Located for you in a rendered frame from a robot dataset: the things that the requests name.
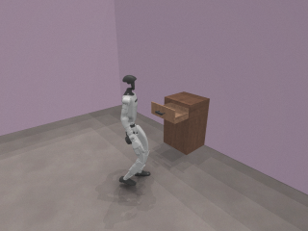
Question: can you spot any cabinet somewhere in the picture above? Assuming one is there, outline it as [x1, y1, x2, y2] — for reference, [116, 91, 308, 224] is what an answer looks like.
[164, 91, 210, 155]

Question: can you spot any right robot hand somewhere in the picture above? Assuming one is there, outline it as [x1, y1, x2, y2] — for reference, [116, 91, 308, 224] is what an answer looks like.
[132, 140, 145, 156]

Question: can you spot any robot right forearm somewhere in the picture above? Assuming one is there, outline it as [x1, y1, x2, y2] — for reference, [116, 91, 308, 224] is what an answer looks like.
[121, 117, 137, 141]

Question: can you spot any humanoid robot torso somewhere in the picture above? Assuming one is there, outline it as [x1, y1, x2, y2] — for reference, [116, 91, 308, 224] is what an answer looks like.
[121, 93, 138, 136]

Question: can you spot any robot right upper arm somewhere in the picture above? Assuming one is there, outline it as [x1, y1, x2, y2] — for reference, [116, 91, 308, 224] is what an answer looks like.
[120, 96, 132, 121]

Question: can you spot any drawer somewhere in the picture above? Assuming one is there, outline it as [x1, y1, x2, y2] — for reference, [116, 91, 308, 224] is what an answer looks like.
[151, 101, 190, 124]

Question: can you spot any handle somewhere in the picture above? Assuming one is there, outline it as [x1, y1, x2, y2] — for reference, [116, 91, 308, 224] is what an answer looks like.
[155, 111, 165, 116]

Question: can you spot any robot left foot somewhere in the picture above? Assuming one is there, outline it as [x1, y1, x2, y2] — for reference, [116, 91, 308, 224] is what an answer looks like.
[135, 170, 151, 176]

